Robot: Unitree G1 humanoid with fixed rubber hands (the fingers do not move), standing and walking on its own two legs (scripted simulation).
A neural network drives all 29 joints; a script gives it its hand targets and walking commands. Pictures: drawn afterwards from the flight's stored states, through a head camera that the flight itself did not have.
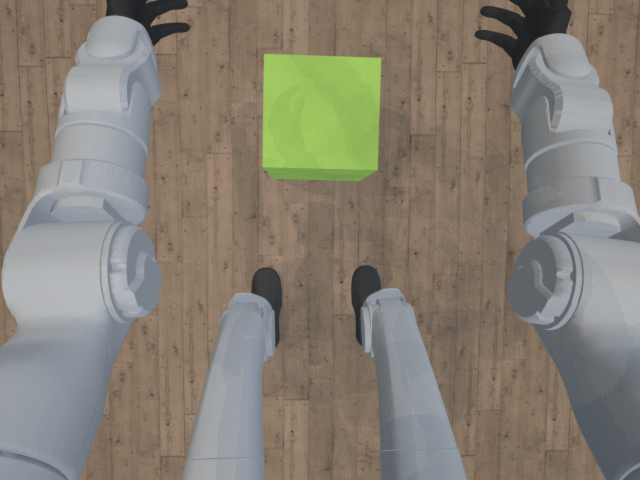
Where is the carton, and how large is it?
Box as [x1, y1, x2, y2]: [262, 54, 380, 180]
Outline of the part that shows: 264,54 262,166 274,178 360,180 376,170 378,144 380,58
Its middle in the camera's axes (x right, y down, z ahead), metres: +0.00 -0.23 +0.82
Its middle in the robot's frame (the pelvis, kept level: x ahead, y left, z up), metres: +0.55 -0.02 -0.53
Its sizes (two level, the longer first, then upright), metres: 0.210 0.200 0.250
